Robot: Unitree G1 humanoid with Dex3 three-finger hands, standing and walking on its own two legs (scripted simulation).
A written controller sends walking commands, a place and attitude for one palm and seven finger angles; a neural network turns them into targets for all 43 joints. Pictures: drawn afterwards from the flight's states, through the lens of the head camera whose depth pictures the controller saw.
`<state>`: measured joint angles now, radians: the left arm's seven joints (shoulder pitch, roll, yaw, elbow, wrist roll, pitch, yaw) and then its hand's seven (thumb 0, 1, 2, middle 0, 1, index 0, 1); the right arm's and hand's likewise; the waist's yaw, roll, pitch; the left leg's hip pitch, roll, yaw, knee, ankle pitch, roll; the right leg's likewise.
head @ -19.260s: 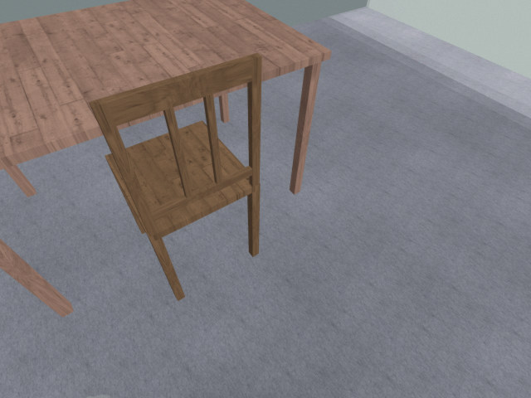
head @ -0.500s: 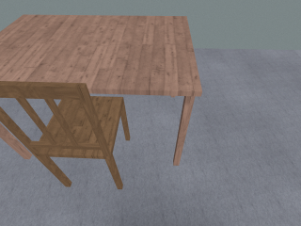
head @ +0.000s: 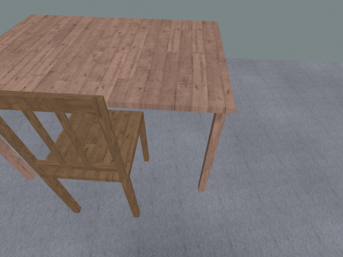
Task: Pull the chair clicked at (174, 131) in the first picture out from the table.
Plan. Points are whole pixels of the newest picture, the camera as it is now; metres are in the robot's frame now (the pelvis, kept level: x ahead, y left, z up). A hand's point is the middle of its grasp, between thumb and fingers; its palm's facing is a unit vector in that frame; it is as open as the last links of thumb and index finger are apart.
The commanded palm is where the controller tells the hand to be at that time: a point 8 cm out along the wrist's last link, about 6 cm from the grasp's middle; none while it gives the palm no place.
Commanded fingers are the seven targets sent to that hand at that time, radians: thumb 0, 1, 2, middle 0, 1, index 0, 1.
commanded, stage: look again from close up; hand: left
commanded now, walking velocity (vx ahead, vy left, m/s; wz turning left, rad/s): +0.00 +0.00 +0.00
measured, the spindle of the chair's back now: (47, 140) +0.47 +0.46 -0.08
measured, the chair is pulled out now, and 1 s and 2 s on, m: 0.00 0.00 0.00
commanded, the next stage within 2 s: raise the hand toward the chair's back in 0.30 s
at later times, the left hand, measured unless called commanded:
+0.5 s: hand out of the picture +0.10 +0.20 -0.12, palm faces +0.20 -0.96 -0.21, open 7.3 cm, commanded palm +0.10 +0.23 -0.07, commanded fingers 0.00 0.76 0.84 -0.19 -0.28 -0.19 -0.28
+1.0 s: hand out of the picture +0.13 +0.19 -0.06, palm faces +0.01 -1.00 -0.05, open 10.8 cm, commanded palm +0.12 +0.24 -0.06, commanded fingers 0.00 0.18 0.59 -0.13 -0.19 -0.13 -0.19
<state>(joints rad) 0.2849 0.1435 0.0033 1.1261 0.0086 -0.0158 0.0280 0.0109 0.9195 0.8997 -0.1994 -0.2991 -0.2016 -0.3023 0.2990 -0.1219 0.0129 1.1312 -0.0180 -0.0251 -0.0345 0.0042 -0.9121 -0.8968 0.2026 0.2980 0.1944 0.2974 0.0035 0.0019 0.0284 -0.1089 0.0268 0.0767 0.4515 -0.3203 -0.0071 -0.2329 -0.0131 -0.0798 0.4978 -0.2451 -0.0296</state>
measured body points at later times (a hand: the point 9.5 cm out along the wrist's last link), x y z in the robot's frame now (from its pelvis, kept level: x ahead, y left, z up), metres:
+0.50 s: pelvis +0.00 +0.00 +0.00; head +0.02 -0.01 +0.45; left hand +0.09 +0.25 -0.10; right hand +0.03 -0.23 -0.15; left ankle -0.05 +0.12 -0.74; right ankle +0.02 -0.10 -0.74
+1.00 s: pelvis -0.06 +0.00 -0.11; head +0.01 +0.03 +0.33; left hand +0.12 +0.25 -0.05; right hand +0.19 -0.19 -0.15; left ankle -0.05 +0.12 -0.74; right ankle +0.02 -0.10 -0.74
